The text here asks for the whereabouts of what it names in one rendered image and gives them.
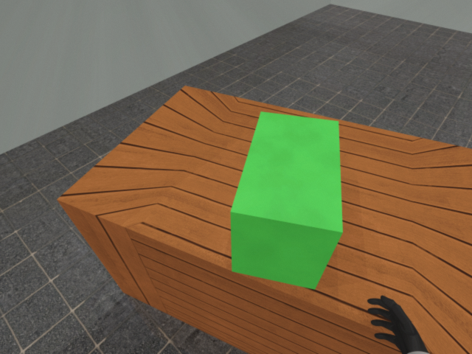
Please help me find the pedestal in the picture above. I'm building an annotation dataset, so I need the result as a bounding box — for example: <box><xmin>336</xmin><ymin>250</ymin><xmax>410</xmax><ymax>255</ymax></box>
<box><xmin>57</xmin><ymin>86</ymin><xmax>472</xmax><ymax>354</ymax></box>

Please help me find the carton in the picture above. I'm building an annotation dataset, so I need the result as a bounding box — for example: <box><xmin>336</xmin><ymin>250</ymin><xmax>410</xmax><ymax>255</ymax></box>
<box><xmin>231</xmin><ymin>111</ymin><xmax>343</xmax><ymax>290</ymax></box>

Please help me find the right robot hand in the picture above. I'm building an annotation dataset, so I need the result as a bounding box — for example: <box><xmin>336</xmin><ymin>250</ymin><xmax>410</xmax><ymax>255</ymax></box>
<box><xmin>367</xmin><ymin>295</ymin><xmax>428</xmax><ymax>354</ymax></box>

